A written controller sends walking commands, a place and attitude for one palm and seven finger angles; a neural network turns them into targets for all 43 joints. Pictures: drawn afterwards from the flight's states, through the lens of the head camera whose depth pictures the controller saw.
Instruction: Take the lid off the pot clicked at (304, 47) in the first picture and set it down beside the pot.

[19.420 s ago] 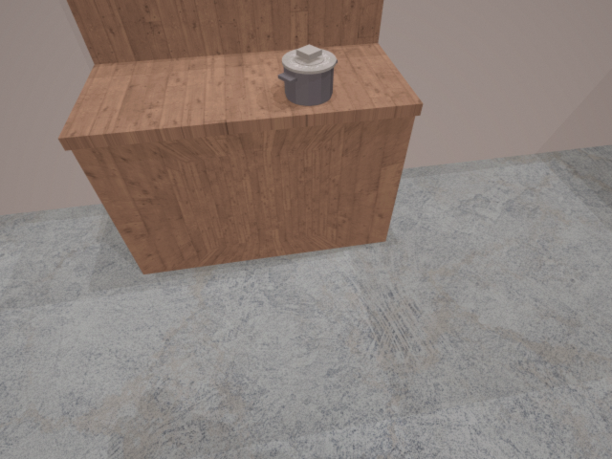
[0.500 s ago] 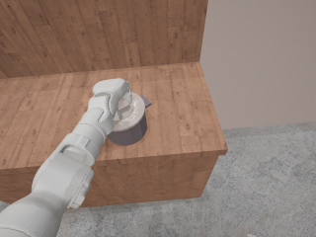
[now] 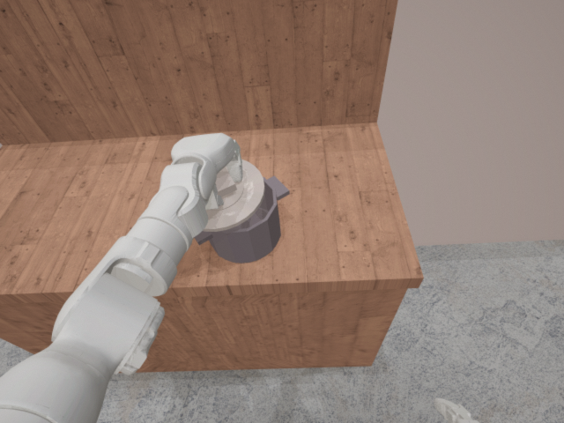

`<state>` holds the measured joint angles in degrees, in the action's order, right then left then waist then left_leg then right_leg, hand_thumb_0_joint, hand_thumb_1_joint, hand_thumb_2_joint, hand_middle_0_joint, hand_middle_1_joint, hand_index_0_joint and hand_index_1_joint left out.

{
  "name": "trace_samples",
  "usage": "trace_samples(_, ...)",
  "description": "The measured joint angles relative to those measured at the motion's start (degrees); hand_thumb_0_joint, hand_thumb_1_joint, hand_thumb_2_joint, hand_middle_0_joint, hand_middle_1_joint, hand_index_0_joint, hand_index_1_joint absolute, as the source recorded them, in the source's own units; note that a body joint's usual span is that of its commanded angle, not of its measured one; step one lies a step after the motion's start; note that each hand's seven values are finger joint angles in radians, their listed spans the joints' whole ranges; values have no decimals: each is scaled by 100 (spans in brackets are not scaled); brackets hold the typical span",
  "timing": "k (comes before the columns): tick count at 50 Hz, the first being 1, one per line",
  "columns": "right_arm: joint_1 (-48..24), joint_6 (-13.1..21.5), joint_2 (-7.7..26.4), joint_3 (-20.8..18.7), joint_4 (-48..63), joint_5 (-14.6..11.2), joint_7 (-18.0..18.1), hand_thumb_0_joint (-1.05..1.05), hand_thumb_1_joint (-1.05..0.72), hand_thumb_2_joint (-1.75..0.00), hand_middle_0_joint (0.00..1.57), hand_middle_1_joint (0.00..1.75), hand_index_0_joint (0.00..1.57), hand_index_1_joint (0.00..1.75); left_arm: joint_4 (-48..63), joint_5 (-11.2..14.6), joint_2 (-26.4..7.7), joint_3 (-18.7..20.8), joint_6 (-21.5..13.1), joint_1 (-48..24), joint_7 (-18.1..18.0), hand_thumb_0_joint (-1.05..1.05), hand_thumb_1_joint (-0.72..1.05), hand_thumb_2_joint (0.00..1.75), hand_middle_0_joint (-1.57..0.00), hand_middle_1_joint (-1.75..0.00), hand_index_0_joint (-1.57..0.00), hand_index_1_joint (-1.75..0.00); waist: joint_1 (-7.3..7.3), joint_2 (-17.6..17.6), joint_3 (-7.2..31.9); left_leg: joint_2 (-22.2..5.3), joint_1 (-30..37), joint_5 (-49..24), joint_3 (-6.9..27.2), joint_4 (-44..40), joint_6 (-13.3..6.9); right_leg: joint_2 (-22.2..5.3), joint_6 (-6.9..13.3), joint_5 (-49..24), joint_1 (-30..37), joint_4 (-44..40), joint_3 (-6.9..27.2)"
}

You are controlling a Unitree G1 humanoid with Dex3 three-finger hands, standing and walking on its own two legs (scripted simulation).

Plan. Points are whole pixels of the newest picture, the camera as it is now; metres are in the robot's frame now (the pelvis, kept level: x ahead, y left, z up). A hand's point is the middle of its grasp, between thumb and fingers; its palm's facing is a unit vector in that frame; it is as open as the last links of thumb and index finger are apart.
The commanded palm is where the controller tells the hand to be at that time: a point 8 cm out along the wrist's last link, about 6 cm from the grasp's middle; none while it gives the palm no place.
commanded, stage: lift the lid straight up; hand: left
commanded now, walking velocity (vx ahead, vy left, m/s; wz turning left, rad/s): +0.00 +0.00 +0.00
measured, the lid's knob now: (215, 183) +0.48 +0.11 +0.07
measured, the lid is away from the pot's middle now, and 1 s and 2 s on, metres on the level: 0.03 0.02 0.07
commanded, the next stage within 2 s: move the lid sideways beside the pot in 1.36 s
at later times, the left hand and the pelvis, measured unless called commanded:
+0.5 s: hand (216, 161) +0.46 +0.09 +0.13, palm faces -0.27 -0.06 -0.96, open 7.8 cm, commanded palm +0.46 +0.10 +0.21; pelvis +0.00 +0.00 +0.00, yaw +0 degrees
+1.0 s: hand (209, 138) +0.47 +0.09 +0.17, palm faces -0.24 -0.05 -0.97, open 7.8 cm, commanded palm +0.46 +0.10 +0.25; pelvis +0.00 +0.00 +0.00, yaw +0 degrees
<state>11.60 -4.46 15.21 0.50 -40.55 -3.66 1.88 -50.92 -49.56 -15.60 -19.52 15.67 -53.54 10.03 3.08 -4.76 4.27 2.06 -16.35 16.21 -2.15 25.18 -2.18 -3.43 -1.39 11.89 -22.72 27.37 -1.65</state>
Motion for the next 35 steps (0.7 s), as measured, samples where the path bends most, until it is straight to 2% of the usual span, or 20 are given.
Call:
trace_samples(6, -92, 49, 0, 33, 12, 11, 20, 1, -90, -90, 20, 30, 20, 30, 102, 43, 36, -13, -129, -86, 55, 3, 7, 92, -59, -87, -73, -94, -41, 0, -28, 38, 57, -16, 22, -8, -13, -40, -12, 9, 54, 20, -16)
trace_samples(14, -110, 37, -46, 95, -36, 17, -26, 1, -90, -90, 20, 30, 20, 30, -77, 12, 119, 14, 48, -372, 9, 3, 7, 92, -59, -87, -74, -94, -26, -9, -25, 56, 80, -38, -1, -36, -18, -54, -19, 3, 49, 36, 11)
trace_samples(22, 5, 60, -25, 111, -29, 39, -6, 1, -90, -90, 20, 30, 20, 30, -30, 3, 22, 153, 108, -502, 204, 3, 7, 92, -59, -87, -74, -94, 23, -51, -50, 52, 134, -78, -20, -119, -18, -44, -19, -31, 83, -21, 31)
trace_samples(25, 21, 52, -6, 122, -50, 14, 9, 1, -90, -90, 20, 30, 20, 30, -121, -8, -6, 72, 173, -619, 284, 3, 7, 92, -59, -87, -74, -95, 34, -32, -73, 50, 139, -88, -16, -131, -15, -42, -14, -37, 87, -27, 27)
trace_samples(29, 49, 138, 18, 114, -41, 25, 55, 1, -90, -90, 20, 30, 20, 30, -56, 13, -64, 110, 109, -700, 377, 3, 7, 92, -59, -87, -74, -94, 53, -12, -121, 53, 142, -107, -4, -151, -11, -46, -8, -44, 89, -35, 16)
trace_samples(35, 56, 184, 54, 99, -61, 28, 35, 1, -90, -90, 20, 30, 20, 30, -84, -22, -92, 148, 127, -836, 379, 4, 7, 92, -59, -87, -74, -94, 51, -8, -106, 46, 158, -113, -1, -178, -3, -38, -3, -48, 103, -59, 13)
